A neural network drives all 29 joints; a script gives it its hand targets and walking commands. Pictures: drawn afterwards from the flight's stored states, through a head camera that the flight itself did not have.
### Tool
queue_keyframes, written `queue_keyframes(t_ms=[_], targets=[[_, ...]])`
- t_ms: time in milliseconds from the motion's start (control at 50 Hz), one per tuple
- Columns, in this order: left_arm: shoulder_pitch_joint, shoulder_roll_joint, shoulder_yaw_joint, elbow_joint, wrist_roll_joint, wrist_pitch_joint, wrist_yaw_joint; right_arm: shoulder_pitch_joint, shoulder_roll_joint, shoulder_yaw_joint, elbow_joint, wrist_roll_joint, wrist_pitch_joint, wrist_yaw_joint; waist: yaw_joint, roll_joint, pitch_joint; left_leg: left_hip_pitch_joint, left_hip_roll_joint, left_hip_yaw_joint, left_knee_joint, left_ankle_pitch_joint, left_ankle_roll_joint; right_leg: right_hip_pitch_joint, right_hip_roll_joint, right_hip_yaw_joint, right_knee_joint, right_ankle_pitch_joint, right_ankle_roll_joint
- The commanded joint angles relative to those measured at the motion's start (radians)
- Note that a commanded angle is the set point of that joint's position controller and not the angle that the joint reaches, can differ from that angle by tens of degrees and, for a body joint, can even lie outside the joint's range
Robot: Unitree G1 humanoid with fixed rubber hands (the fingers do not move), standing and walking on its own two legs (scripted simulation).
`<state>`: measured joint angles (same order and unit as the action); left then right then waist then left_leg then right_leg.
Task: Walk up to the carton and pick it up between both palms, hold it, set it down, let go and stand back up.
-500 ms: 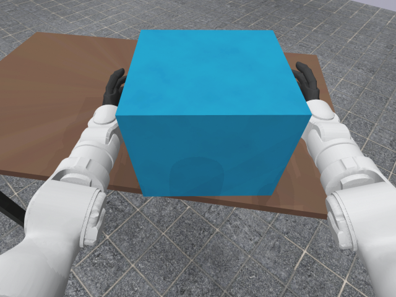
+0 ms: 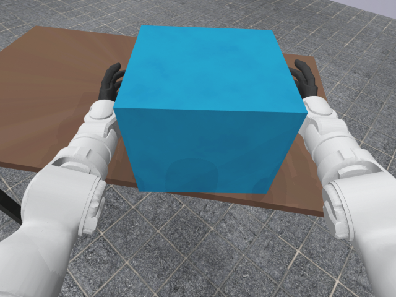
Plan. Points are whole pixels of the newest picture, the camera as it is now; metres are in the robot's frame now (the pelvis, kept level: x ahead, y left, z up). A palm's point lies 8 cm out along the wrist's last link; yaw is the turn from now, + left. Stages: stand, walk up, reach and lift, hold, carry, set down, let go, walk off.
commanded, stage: reach and lift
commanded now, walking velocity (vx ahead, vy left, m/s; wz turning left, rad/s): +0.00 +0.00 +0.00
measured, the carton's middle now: (205, 111) +0.50 +0.03 +0.11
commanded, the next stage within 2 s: none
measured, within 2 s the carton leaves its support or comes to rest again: leaves its support in 0.70 s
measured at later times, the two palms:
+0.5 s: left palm (111, 101) +0.46 +0.22 +0.15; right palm (304, 100) +0.48 -0.16 +0.18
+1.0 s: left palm (102, 99) +0.45 +0.23 +0.17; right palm (305, 103) +0.45 -0.15 +0.19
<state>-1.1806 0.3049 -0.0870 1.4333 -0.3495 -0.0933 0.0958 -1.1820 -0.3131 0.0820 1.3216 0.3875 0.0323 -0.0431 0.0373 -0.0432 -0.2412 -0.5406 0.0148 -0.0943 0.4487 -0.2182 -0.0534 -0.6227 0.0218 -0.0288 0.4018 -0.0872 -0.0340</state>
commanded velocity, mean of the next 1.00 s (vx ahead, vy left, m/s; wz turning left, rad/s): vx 0.00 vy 0.00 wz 0.00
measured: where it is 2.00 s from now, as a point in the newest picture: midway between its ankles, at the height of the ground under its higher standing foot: outside the picture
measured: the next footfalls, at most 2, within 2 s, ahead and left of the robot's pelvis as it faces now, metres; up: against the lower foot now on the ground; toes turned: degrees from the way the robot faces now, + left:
none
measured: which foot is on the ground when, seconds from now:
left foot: down 0.00-1.00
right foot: down 0.00-1.00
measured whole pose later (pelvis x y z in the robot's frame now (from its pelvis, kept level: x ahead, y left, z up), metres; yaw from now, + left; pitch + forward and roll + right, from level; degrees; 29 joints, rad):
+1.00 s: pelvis +0.01 +0.02 +0.01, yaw +0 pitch +8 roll +0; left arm -0.97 0.20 0.29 1.11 0.03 -0.08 0.04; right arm -0.98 -0.19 -0.39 1.15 -0.13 -0.12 0.04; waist 0.02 -0.07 -0.14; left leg -0.27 0.00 -0.08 0.31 -0.18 -0.02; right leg -0.34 0.01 -0.01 0.23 -0.04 0.00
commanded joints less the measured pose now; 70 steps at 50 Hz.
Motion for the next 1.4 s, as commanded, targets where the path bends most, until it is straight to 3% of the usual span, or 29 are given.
queue_keyframes(t_ms=[0,480,560,620,680,740,800,900,1000,1240,1380], targets=[[-0.486,0.052,0.003,-0.167,0.006,-0.057,-0.007,-0.495,-0.03,-0.012,-0.183,-0.018,-0.046,0.01,0.014,0.006,-0.569,-0.126,-0.018,0.113,-0.064,0.195,0.019,0.686,-0.043,0.027,0.084,0.259,0.024],[-0.515,-0.108,0.044,-0.241,0.071,-0.094,-0.044,-0.484,0.167,-0.079,-0.272,-0.134,-0.049,0.022,-0.002,0.012,-0.559,-0.061,-0.026,0.105,-0.093,0.243,0.021,0.731,-0.049,0.025,0.047,0.289,0.035],[-0.559,-0.229,0.101,-0.3,0.14,-0.112,-0.08,-0.498,0.303,-0.131,-0.316,-0.224,-0.072,0.056,0.002,0.017,-0.572,-0.005,-0.03,0.112,-0.107,0.283,0.019,0.756,-0.05,0.012,0.027,0.312,0.043],[-0.608,-0.527,0.147,-0.35,0.259,-0.129,-0.164,-0.543,0.605,-0.159,-0.36,-0.375,-0.128,0.138,0.009,0.034,-0.591,0.061,-0.031,0.124,-0.132,0.336,0.011,0.825,-0.045,-0.012,0.002,0.387,0.045],[-0.566,-0.634,0.216,-0.355,0.33,-0.149,-0.208,-0.525,0.671,-0.197,-0.362,-0.463,-0.2,0.194,0.019,0.039,-0.572,0.075,-0.031,0.14,-0.151,0.362,0.001,0.897,-0.038,-0.022,-0.003,0.473,0.044],[-0.492,-0.594,0.279,-0.334,0.387,-0.125,-0.225,-0.443,0.653,-0.25,-0.28,-0.527,-0.214,0.203,0.009,0.008,-0.379,0.046,-0.028,0.147,-0.203,0.24,0.018,0.902,-0.048,-0.025,-0.027,0.374,0.05],[-0.495,-0.591,0.258,-0.372,0.395,-0.085,-0.218,-0.424,0.637,-0.282,-0.267,-0.563,-0.222,0.211,0.002,0.016,-0.325,0.075,-0.024,0.158,-0.221,0.175,0.024,0.831,-0.046,-0.035,-0.059,0.24,0.043],[-0.503,-0.638,0.178,-0.503,0.397,-0.017,-0.179,-0.428,0.62,-0.262,-0.308,-0.547,-0.234,0.216,-0.006,0.081,-0.437,0.214,-0.021,0.163,-0.17,0.3,-0.008,0.769,-0.028,-0.053,-0.08,0.251,0.031],[-0.446,-0.666,0.16,-0.578,0.416,0.059,-0.168,-0.425,0.604,-0.229,-0.353,-0.511,-0.218,0.213,0.003,0.096,-0.446,0.274,-0.026,0.159,-0.143,0.399,-0.023,0.777,-0.016,-0.059,-0.091,0.288,0.03],[-0.351,-0.736,0.096,-0.734,0.382,0.248,-0.166,-0.478,0.599,-0.125,-0.564,-0.408,-0.112,0.194,-0.019,0.029,-0.431,0.327,-0.042,0.132,-0.115,0.503,-0.024,0.861,0.012,-0.047,-0.094,0.391,0.039],[-0.314,-0.754,0.062,-0.84,0.366,0.361,-0.18,-0.465,0.601,-0.081,-0.651,-0.34,-0.012,0.175,-0.048,0.041,-0.393,0.349,-0.05,0.108,-0.112,0.515,-0.03,0.873,0.022,-0.037,-0.099,0.371,0.031]])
